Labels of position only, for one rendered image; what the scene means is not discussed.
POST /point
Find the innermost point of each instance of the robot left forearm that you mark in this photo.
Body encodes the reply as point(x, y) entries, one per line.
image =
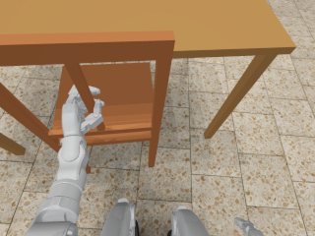
point(63, 200)

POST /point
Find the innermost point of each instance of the robot left upper arm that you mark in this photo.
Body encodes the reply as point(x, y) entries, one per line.
point(53, 228)

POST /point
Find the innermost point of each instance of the chair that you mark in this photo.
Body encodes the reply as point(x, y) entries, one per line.
point(132, 110)

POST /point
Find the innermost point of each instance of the right robot thigh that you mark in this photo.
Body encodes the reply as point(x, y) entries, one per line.
point(185, 222)

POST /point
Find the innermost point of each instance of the robot thigh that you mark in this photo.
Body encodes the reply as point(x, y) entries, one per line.
point(185, 222)
point(120, 220)

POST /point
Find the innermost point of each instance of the left robot thigh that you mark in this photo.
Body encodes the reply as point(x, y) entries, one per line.
point(120, 220)

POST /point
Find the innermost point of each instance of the right robot hand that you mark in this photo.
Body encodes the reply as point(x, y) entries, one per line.
point(247, 227)

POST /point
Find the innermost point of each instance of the table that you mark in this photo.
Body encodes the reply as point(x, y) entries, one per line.
point(201, 28)

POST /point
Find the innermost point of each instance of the left robot hand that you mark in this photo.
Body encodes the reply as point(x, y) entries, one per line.
point(73, 111)

